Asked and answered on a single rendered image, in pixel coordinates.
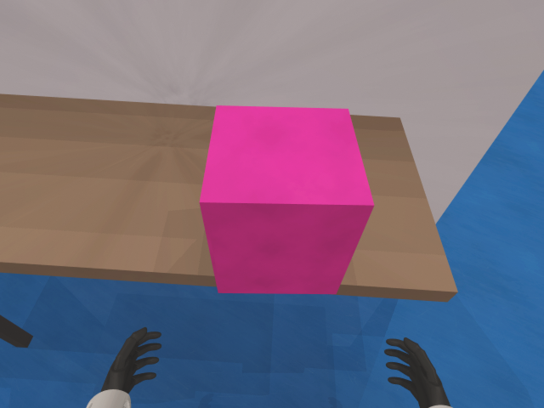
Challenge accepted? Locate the table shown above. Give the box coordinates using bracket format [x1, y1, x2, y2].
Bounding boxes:
[0, 94, 458, 348]

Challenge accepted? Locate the left robot forearm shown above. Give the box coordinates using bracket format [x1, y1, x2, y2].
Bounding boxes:
[86, 389, 131, 408]

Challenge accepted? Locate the robot right hand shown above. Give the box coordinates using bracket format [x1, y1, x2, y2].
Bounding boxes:
[384, 337, 451, 408]

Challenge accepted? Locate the robot left hand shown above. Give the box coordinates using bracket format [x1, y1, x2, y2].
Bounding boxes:
[101, 327, 162, 394]

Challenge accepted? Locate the carton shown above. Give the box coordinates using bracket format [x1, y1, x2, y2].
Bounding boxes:
[200, 105, 374, 294]

